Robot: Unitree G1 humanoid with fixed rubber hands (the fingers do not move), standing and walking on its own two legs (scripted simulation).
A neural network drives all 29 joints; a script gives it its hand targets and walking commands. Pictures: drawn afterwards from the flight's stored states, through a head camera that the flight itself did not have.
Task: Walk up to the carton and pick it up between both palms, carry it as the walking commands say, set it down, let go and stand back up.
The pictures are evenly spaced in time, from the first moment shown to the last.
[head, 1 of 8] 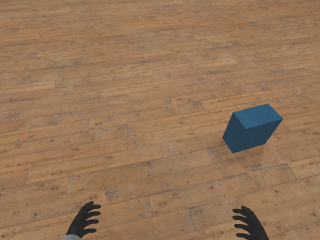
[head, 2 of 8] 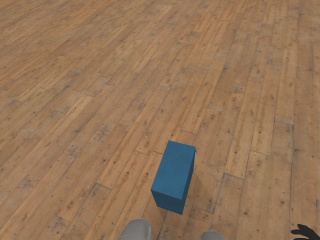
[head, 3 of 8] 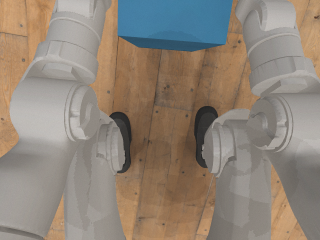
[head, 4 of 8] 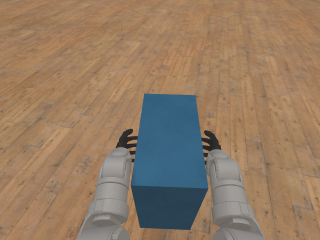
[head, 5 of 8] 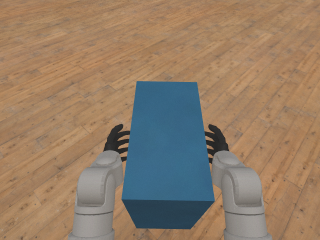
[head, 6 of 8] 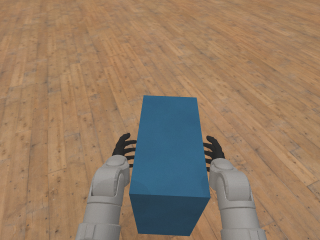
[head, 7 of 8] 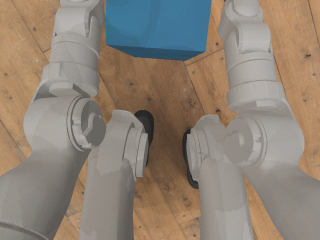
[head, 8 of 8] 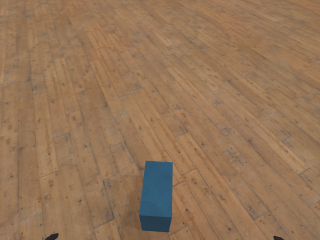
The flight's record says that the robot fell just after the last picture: no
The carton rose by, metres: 0.65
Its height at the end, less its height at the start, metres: +0.00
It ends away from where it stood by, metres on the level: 0.24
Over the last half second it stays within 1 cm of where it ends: yes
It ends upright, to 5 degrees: yes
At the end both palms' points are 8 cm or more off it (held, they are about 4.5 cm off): yes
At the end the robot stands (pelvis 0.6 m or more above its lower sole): yes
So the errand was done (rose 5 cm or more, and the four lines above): yes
